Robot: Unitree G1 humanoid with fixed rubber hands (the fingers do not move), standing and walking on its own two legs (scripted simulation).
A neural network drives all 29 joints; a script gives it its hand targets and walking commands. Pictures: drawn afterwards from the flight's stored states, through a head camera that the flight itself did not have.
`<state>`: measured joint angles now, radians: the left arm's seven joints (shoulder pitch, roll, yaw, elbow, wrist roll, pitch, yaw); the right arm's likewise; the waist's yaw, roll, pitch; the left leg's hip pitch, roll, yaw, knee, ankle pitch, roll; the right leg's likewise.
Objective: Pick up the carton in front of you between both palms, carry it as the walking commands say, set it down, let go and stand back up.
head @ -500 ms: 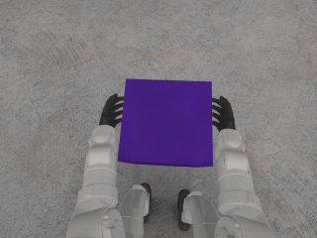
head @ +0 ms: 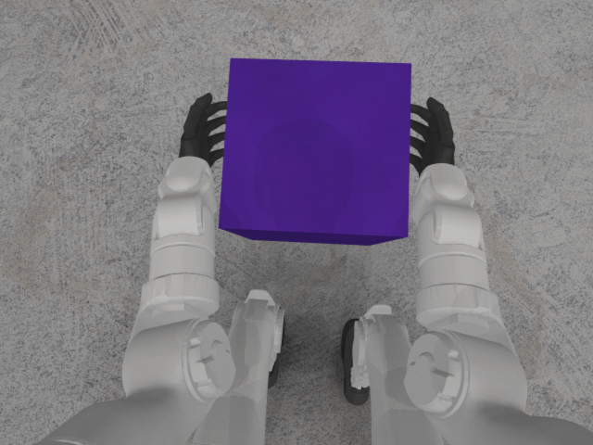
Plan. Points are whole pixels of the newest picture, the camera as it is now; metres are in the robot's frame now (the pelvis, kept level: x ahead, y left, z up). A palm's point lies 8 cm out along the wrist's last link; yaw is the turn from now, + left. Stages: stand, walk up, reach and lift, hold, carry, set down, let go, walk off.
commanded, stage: set down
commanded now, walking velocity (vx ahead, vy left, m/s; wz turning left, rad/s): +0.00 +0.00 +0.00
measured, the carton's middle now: (314, 171) +0.46 +0.04 -0.14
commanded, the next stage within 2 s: none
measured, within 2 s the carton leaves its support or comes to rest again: rests again in 1.34 s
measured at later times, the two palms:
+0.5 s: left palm (214, 172) +0.47 +0.22 -0.23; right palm (387, 173) +0.50 -0.08 -0.23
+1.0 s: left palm (224, 178) +0.50 +0.23 -0.37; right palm (365, 177) +0.53 -0.07 -0.37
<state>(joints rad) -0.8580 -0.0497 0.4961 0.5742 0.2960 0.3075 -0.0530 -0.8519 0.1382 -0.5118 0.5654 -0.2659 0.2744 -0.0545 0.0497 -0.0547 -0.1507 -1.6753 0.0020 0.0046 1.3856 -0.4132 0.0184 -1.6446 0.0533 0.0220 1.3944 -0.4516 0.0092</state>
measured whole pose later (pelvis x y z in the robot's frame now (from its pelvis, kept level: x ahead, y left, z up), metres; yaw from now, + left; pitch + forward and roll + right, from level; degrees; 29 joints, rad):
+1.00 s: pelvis -0.02 +0.00 -0.21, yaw -1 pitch +41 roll -3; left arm -1.34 0.27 0.29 0.81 0.01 0.26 0.06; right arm -1.37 -0.13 -0.28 0.83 0.02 0.22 -0.21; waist 0.09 -0.06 0.28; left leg -2.30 0.00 -0.01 2.13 -0.54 0.02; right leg -2.25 0.08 -0.01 2.14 -0.61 0.03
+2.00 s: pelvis -0.03 -0.01 -0.23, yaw -1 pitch +35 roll -1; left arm -1.44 0.31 0.40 1.03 0.10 0.17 -0.10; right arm -1.48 -0.18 -0.33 1.03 -0.08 0.15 -0.06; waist 0.09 -0.05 0.40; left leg -2.27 0.01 -0.01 2.21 -0.55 0.01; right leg -2.24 0.11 -0.01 2.23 -0.60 0.03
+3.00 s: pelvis -0.01 +0.00 -0.08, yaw +0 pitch +46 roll -2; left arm -1.18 0.38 0.29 0.87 -0.09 0.19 -0.02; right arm -1.20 -0.23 -0.21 0.81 0.05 0.22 -0.14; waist 0.07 -0.03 0.00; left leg -2.00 -0.03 -0.02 1.66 -0.47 0.01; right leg -1.95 0.06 0.02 1.67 -0.53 0.03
